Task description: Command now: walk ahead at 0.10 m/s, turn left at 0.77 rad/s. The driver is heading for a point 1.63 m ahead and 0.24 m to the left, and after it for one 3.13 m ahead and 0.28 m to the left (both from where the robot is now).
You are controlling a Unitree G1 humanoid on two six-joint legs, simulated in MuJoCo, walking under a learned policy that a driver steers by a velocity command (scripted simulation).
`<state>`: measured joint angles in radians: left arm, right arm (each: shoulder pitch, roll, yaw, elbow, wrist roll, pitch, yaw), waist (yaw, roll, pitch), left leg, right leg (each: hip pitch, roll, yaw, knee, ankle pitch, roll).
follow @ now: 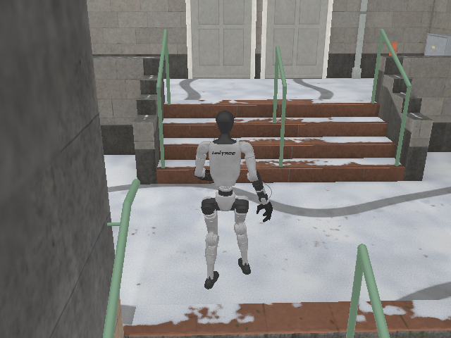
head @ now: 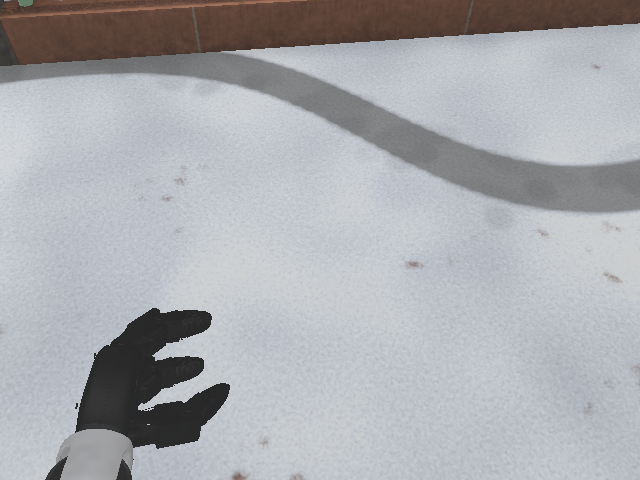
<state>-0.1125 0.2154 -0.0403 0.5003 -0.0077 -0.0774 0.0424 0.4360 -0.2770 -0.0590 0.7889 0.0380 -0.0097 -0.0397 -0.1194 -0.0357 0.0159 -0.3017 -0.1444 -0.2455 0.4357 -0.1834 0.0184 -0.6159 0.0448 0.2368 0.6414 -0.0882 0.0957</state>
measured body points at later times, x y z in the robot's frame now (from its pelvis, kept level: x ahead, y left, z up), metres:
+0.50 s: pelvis +0.04 -0.01 -0.02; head +0.05 +0.03 +0.43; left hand +0.04 +0.32 -0.13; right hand +0.31 -0.18 -0.09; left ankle +0.01 +0.09 -0.74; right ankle +0.15 -0.14 -0.72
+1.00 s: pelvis +0.04 -0.03 -0.02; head +0.08 -0.05 +0.43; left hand +0.15 +0.27 -0.09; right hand +0.26 -0.27 -0.13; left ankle +0.00 +0.09 -0.73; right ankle +0.06 -0.13 -0.74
